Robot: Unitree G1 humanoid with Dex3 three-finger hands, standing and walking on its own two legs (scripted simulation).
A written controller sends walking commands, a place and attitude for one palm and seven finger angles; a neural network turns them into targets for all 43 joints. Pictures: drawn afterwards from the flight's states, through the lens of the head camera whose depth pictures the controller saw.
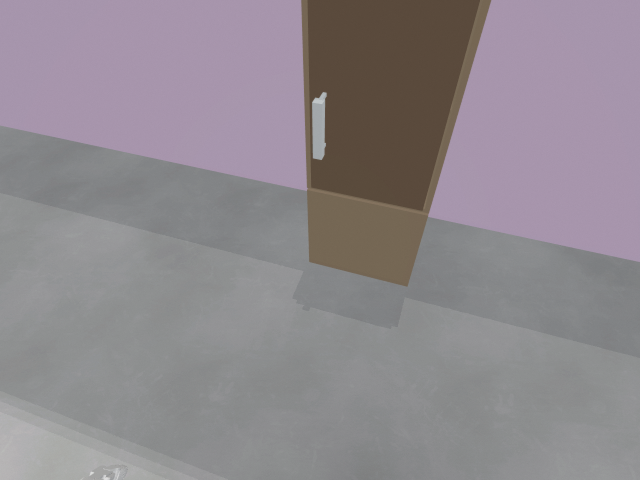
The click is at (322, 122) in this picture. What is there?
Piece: cupboard door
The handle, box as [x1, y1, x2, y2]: [312, 92, 326, 159]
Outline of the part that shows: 324,92 321,94 319,98 315,98 312,102 313,157 321,159 323,156 325,146 324,98 326,93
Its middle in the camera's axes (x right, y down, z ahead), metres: +0.00 -0.30 +1.05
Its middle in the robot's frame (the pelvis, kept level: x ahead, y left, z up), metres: +0.98 +0.05 -0.10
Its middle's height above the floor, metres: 0.67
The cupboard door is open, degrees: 0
